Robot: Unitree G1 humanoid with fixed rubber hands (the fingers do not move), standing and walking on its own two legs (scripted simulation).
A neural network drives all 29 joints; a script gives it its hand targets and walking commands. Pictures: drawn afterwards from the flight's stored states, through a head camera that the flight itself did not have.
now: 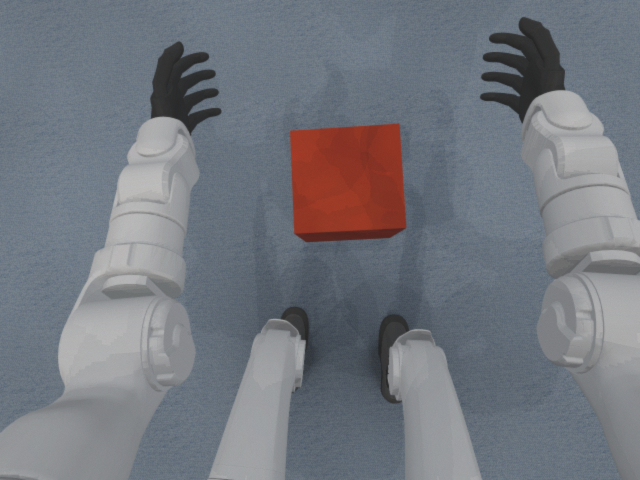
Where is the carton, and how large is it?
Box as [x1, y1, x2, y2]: [290, 124, 405, 241]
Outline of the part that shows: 399,124 290,131 293,214 295,234 305,241 390,237 405,227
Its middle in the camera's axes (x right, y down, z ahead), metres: +0.06 -0.10 +0.86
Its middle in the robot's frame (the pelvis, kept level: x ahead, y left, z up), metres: +0.51 +0.02 -0.52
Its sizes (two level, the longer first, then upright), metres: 0.210 0.200 0.250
